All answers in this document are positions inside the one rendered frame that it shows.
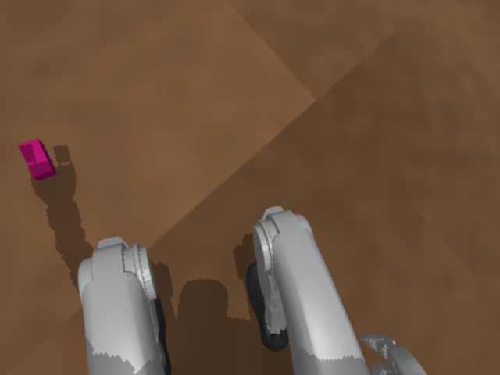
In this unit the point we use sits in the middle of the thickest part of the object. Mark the right robot hand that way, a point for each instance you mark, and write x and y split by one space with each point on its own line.
402 362

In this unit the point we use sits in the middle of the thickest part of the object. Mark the small box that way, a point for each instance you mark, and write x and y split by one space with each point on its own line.
37 159

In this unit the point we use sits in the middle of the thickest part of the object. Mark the left robot foot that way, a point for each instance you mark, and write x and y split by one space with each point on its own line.
162 336

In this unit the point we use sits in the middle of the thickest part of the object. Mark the right robot foot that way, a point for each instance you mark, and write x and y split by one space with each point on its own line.
274 342

